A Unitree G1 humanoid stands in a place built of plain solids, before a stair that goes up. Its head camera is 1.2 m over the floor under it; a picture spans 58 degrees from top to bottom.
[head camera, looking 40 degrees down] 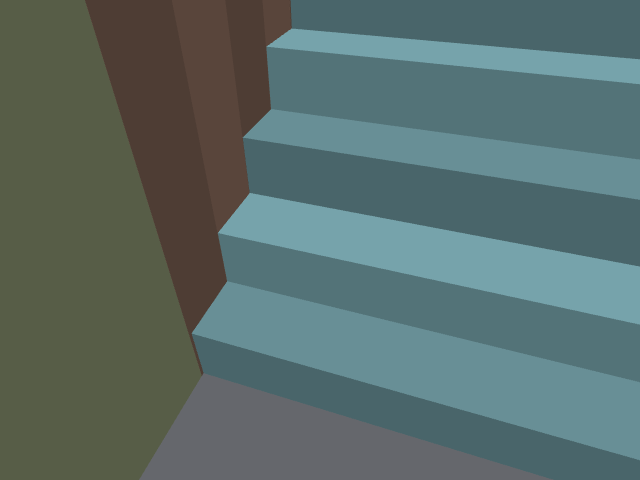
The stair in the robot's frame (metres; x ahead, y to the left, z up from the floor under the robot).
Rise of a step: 0.20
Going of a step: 0.22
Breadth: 1.46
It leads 18 degrees to the right of straight ahead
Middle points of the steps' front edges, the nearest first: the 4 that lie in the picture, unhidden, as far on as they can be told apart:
0.55 -0.33 0.20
0.76 -0.40 0.40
0.97 -0.46 0.60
1.18 -0.53 0.80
